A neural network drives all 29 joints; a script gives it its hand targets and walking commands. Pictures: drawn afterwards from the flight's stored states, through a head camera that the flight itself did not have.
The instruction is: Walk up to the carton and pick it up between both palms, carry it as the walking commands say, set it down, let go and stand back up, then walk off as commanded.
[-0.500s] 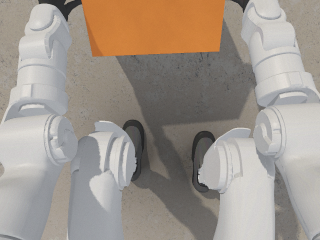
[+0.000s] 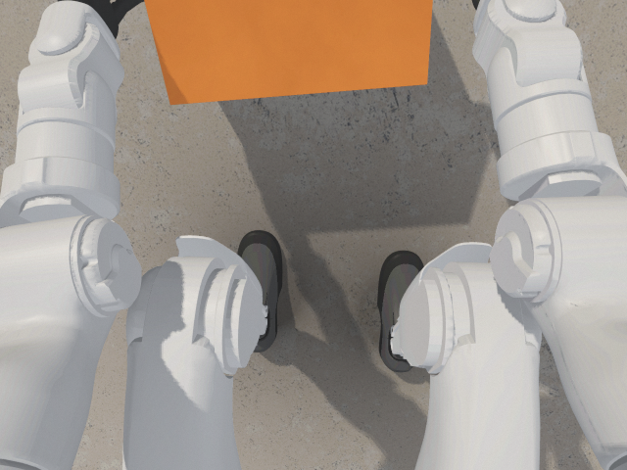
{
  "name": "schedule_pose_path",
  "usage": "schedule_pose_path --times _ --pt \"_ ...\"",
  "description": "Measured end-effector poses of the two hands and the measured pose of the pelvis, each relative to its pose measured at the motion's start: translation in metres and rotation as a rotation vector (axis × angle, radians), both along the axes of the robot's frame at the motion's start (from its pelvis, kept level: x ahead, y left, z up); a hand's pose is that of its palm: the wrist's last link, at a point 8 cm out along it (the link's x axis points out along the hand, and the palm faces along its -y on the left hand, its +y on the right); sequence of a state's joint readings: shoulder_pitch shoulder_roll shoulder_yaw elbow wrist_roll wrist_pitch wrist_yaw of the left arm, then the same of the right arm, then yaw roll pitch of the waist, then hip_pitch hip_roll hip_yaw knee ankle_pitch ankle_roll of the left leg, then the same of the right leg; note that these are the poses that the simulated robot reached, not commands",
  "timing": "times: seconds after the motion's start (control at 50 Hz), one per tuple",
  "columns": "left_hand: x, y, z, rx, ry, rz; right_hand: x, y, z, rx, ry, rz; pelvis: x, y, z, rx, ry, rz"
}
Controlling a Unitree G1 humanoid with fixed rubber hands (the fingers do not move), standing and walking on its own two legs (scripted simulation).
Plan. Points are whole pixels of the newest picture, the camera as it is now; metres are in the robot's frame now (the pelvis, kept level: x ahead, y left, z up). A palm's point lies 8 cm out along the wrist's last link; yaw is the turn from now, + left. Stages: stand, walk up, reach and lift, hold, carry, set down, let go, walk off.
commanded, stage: set down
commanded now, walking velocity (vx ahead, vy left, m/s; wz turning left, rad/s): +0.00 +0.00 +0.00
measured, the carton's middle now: (292, 5) +0.56 +0.06 -0.26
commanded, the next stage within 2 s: none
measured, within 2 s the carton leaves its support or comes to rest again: rests again in 1.16 s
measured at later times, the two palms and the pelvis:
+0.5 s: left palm (91, 2) +0.53 +0.24 -0.16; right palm out of the picture +0.57 -0.13 -0.17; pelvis +0.01 +0.00 +0.00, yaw +0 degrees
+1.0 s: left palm (93, 2) +0.53 +0.24 -0.16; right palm out of the picture +0.57 -0.13 -0.17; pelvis +0.01 +0.00 +0.00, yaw +0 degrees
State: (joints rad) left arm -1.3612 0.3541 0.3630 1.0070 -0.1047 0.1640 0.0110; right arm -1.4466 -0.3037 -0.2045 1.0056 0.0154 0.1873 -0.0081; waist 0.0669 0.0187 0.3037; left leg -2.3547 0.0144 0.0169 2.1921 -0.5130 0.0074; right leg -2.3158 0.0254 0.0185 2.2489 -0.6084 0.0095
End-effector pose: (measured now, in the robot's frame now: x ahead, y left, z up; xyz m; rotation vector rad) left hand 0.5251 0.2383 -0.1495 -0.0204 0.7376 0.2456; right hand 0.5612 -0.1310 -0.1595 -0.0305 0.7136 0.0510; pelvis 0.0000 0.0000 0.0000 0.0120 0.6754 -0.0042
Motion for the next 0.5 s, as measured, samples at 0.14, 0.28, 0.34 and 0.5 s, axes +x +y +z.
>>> schedule_pose_path --times 0.14,0.28,0.34,0.5 --pt "0.0015 0.0003 -0.0017 -0.005 -0.004 0.001 0.0015 -0.0004 -0.002 0.006 -0.007 0.001 0.002 -0.001 -0.0005 0.003 0.001 0.0" --pt "0.0032 0.0007 -0.0037 -0.01 -0.007 0.001 0.0034 -0.0005 -0.0037 0.008 -0.009 0.005 0.0041 -0.0019 -0.0002 0.004 0.006 -0.001" --pt "0.0039 0.0009 -0.0045 -0.012 -0.009 0.001 0.0042 -0.0006 -0.0044 0.008 -0.01 0.005 0.005 -0.002 -0.0002 0.004 0.008 -0.002" --pt "0.0058 0.0014 -0.0067 -0.016 -0.012 -0.001 0.006 -0.0005 -0.0064 0.009 -0.013 0.005 0.0068 -0.0016 -0.0003 0.003 0.01 -0.003"
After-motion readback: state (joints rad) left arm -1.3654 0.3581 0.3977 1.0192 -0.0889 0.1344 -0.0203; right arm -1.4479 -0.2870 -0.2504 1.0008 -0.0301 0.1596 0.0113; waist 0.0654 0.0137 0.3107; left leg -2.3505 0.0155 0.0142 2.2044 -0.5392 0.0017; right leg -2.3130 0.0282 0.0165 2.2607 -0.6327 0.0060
